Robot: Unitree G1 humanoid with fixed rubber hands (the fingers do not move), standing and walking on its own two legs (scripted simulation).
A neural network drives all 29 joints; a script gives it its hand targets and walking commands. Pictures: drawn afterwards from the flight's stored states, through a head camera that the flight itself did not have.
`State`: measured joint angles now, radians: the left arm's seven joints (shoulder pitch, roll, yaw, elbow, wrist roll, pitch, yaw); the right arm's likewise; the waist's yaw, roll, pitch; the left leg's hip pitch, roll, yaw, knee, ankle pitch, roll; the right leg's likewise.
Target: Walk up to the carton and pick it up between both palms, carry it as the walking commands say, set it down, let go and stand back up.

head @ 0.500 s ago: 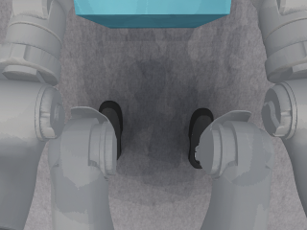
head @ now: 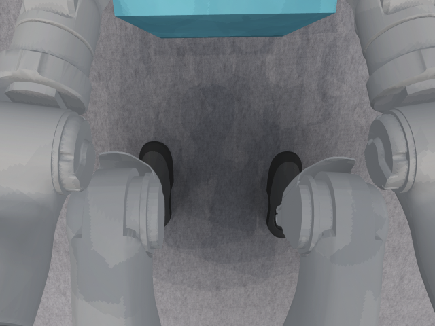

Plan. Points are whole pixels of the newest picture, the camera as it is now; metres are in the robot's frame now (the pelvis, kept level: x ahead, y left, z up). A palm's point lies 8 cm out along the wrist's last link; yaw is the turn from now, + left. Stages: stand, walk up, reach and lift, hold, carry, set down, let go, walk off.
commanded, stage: reach and lift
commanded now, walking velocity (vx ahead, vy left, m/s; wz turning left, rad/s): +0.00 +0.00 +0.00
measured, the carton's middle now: out of the picture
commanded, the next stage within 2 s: none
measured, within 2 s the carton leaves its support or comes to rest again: leaves its support in 0.50 s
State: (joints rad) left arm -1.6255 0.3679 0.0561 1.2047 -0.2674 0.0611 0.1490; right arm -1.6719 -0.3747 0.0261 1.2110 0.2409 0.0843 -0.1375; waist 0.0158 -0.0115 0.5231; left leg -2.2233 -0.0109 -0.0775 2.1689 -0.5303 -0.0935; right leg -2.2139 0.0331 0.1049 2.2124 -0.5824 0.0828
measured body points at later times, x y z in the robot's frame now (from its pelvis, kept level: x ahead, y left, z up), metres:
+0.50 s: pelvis +0.00 +0.00 -0.01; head +0.38 +0.00 +0.21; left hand +0.58 +0.17 -0.19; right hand +0.59 -0.15 -0.18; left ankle +0.13 +0.15 -0.34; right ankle +0.11 -0.14 -0.34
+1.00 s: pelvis -0.01 +0.00 +0.03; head +0.37 +0.00 +0.26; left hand +0.58 +0.17 -0.11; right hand +0.60 -0.15 -0.10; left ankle +0.13 +0.15 -0.34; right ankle +0.11 -0.14 -0.34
